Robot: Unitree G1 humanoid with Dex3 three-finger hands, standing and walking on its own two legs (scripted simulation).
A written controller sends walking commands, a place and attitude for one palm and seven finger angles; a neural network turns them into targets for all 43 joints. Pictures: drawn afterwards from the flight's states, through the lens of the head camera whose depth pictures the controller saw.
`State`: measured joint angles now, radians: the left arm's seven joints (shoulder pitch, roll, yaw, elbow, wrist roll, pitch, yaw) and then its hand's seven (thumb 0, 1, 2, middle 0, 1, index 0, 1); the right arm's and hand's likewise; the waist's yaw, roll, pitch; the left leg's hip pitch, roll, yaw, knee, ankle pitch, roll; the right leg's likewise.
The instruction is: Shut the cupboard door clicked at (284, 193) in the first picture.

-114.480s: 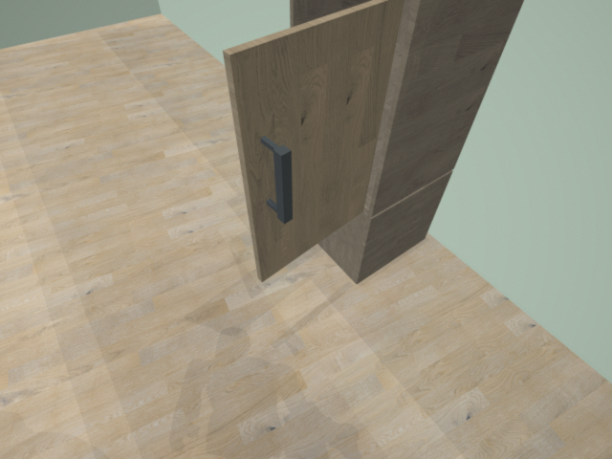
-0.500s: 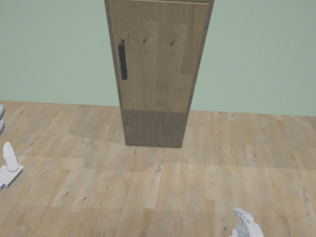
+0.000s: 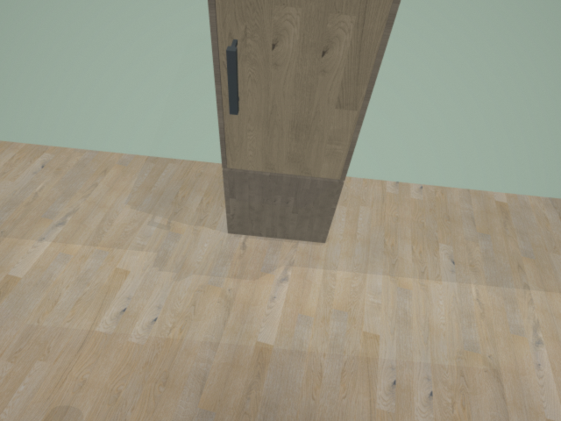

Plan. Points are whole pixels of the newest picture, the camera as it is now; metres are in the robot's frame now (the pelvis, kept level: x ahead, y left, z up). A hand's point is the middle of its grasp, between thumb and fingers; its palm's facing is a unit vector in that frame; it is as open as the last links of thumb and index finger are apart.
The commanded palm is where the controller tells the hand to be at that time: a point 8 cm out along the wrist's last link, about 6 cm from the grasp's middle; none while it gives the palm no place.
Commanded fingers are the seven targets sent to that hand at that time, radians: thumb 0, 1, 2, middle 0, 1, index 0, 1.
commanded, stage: let the arm hang, fingers relaxed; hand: left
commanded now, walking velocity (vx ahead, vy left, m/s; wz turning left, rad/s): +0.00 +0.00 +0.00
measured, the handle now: (234, 78) +0.88 +0.18 +0.00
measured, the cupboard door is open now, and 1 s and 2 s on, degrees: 0 0 0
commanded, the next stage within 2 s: look to check the result in 0.64 s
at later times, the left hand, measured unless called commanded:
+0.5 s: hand out of the picture +0.03 +0.19 -0.17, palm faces -0.02 -0.98 -0.21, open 7.3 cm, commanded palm none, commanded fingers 0.00 0.90 0.90 -0.20 -0.30 -0.20 -0.30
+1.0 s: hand out of the picture +0.03 +0.18 -0.17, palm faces -0.01 -0.97 -0.23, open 7.3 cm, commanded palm none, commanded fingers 0.00 0.90 0.90 -0.20 -0.30 -0.20 -0.30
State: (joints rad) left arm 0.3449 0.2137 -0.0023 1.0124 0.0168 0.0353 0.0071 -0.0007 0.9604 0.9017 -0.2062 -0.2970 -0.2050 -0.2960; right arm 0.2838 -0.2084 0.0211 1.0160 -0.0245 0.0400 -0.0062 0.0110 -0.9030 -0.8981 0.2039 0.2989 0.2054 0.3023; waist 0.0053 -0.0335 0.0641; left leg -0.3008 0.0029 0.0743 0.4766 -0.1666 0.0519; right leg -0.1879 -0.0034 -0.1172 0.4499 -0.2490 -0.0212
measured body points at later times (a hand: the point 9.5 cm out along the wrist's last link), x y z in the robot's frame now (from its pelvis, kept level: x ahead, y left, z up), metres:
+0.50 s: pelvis +0.01 +0.00 +0.01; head +0.01 +0.00 +0.46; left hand +0.03 +0.24 -0.15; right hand +0.01 -0.23 -0.15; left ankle +0.06 +0.08 -0.74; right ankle +0.00 -0.11 -0.74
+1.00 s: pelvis +0.03 -0.01 +0.01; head +0.04 -0.01 +0.46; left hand +0.03 +0.24 -0.15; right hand +0.04 -0.24 -0.15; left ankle +0.06 +0.08 -0.74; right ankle +0.00 -0.11 -0.74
